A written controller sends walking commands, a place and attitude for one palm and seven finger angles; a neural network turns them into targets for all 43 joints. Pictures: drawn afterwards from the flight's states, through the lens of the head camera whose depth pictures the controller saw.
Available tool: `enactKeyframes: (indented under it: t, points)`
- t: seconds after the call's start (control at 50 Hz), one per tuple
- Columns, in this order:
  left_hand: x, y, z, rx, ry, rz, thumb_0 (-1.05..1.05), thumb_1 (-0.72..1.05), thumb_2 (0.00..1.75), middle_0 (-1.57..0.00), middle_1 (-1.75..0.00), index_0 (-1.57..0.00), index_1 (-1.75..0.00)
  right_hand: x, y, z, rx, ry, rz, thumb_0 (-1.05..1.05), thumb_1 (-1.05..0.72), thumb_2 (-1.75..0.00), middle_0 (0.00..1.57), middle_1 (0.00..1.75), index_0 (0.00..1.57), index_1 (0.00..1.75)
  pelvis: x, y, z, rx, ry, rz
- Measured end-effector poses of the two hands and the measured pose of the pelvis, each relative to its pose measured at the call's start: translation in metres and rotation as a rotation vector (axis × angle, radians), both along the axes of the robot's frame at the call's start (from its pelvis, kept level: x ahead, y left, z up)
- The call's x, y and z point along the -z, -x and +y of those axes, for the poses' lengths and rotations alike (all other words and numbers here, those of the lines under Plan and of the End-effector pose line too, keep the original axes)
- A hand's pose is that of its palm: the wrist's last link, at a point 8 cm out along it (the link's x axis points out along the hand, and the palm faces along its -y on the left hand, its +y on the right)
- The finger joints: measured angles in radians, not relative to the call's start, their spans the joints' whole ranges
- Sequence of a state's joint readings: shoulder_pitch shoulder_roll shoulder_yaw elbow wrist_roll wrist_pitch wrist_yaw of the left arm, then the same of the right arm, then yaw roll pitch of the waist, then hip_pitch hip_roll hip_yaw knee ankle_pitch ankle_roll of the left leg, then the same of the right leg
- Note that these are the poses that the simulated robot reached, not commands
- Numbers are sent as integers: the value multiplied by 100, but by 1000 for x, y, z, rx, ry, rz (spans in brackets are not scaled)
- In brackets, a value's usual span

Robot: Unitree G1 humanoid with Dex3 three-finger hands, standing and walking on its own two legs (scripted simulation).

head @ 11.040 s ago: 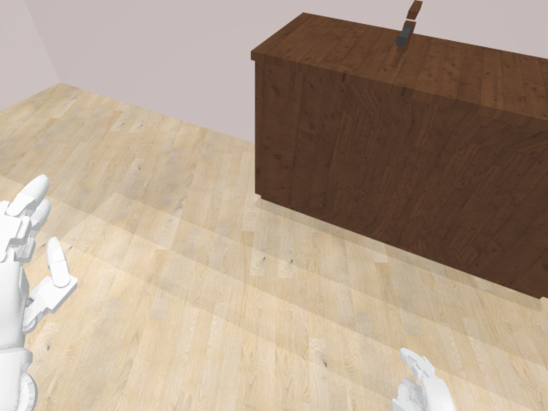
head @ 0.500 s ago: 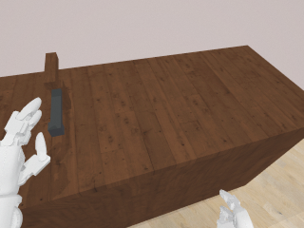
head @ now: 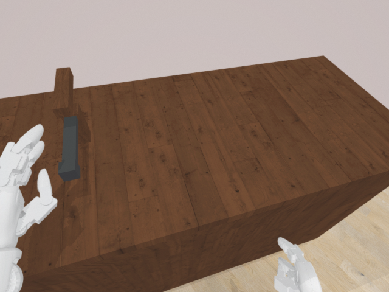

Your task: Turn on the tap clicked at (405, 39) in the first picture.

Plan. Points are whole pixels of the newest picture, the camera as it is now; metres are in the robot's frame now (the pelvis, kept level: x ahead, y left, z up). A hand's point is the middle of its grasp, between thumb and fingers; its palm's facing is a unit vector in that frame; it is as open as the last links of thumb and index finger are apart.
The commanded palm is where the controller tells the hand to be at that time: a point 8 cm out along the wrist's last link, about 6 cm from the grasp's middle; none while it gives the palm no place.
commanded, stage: come to a stop and stand still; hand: left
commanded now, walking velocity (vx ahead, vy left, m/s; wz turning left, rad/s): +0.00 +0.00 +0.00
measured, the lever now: (69, 170) +0.29 +0.26 +0.10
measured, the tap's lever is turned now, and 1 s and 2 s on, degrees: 0 0 0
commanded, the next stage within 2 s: look again from close up in 0.46 s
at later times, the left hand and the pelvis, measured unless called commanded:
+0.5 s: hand (32, 192) +0.22 +0.26 +0.15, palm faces +0.39 -0.85 -0.35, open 7.4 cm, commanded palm +0.16 +0.29 +0.18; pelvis +0.01 +0.01 +0.00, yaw +1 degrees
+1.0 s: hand (29, 197) +0.21 +0.26 +0.16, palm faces +0.39 -0.84 -0.37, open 7.4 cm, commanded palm +0.15 +0.29 +0.18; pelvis +0.00 +0.01 +0.00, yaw +1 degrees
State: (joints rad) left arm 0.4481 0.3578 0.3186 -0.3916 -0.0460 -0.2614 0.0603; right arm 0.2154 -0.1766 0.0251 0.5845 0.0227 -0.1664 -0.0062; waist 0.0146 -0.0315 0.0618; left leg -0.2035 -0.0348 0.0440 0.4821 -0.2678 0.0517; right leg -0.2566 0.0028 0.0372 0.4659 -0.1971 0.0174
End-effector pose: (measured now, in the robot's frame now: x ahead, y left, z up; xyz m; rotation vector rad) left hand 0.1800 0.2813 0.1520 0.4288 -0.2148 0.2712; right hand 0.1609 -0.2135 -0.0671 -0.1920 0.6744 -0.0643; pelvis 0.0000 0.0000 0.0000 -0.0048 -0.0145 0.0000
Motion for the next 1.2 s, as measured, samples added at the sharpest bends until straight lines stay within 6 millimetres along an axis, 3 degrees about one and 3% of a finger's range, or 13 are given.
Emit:
enactKeyframes:
  t: [0.1,0.2,0.34,0.44,0.6,0.88,1.2]
  points:
    - [-13,-5,19,-80,-8,-90,1,88,90,-21,-31,-22,-30,-2,-8,-5,-29,60,42,1,-91,-90,20,30,21,30,-1,-6,-2,-17,10,1]
    - [-31,-13,15,-63,-6,-180,1,89,90,-21,-31,-21,-30,-9,-25,-6,-28,65,2,1,-91,-90,20,30,21,30,-1,-12,4,-15,15,-3]
    - [-18,-17,13,-22,-6,-84,1,89,90,-21,-31,-21,-30,-18,-39,2,3,40,-50,1,-91,-90,20,30,21,30,-2,-15,8,-8,15,-4]
    - [-9,-8,22,-60,4,-40,1,89,90,-21,-31,-21,-30,-17,-35,7,-9,49,-26,1,-91,-90,20,30,21,30,-2,-10,9,-14,16,-8]
    - [-22,8,22,-80,8,-105,1,89,90,-21,-31,-21,-30,-9,-21,14,-34,51,20,1,-91,-90,20,30,21,30,-2,-3,11,-19,17,-18]
    - [-17,10,19,-77,7,-69,1,89,90,-21,-31,-21,-30,-5,-1,9,-3,39,37,1,-91,-90,20,30,21,30,-3,5,10,-21,15,-21]
    - [-23,13,3,-75,-20,-81,1,89,90,-21,-31,-21,-30,-5,-7,-6,-4,26,18,1,-91,-90,20,30,21,30,-1,13,-7,-9,-4,-15]
